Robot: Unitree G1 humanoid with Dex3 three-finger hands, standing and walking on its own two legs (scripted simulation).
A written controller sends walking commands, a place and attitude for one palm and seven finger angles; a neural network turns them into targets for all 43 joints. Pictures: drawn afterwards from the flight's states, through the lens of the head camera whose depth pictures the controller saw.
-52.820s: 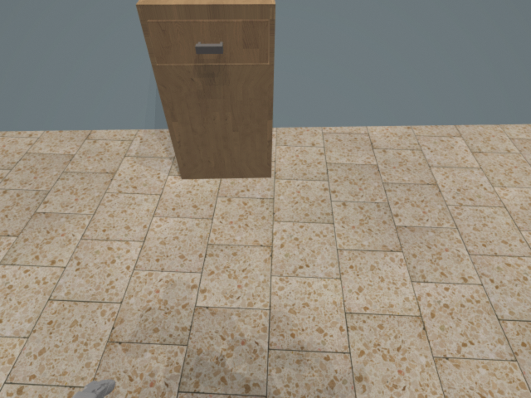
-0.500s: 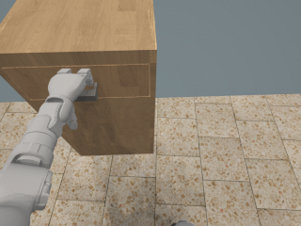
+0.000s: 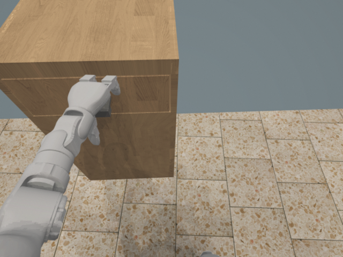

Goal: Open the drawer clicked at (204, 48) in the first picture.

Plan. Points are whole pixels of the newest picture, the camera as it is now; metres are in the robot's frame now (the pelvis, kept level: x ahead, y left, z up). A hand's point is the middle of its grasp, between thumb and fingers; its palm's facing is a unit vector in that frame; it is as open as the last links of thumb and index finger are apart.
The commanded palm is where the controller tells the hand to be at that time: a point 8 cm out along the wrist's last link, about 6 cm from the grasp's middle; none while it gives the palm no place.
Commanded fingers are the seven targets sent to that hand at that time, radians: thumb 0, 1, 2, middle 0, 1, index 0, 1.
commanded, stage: move the hooked fingers above the handle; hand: left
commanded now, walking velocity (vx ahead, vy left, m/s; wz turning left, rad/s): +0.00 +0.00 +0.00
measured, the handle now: (93, 105) +0.53 +0.22 -0.02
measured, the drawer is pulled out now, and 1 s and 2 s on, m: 0.00 0.00 0.00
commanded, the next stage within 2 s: lower the fingers behind the handle in 1.64 s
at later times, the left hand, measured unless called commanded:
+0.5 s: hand (98, 102) +0.48 +0.18 +0.06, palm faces +0.01 -0.08 -1.00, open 13.8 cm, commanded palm +0.45 +0.22 +0.10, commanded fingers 0.00 -0.50 0.30 -0.30 -1.20 -0.30 -1.20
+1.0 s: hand (91, 101) +0.48 +0.19 +0.06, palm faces +0.02 -0.03 -1.00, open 13.8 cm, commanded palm +0.45 +0.22 +0.10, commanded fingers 0.00 -0.50 0.30 -0.30 -1.20 -0.30 -1.20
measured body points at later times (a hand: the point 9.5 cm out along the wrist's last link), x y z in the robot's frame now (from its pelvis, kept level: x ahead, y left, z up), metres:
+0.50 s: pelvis +0.00 +0.00 +0.00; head +0.08 -0.01 +0.44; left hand +0.47 +0.18 +0.11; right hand +0.03 -0.29 -0.13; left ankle -0.02 +0.11 -0.71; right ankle +0.00 -0.14 -0.71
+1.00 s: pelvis -0.01 -0.01 +0.00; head +0.08 -0.01 +0.44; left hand +0.48 +0.19 +0.11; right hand +0.03 -0.29 -0.13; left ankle -0.02 +0.11 -0.71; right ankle +0.00 -0.14 -0.71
